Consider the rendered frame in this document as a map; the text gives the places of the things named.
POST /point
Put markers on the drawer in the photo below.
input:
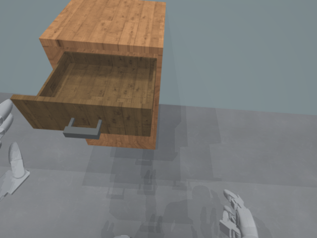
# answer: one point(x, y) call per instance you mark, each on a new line
point(119, 90)

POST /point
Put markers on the cabinet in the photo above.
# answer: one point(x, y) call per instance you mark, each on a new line
point(113, 27)

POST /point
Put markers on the robot right hand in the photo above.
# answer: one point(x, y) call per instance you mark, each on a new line
point(242, 223)

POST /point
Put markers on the robot left hand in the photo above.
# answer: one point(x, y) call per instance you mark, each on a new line
point(10, 181)

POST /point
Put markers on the handle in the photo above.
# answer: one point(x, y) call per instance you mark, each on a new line
point(82, 132)

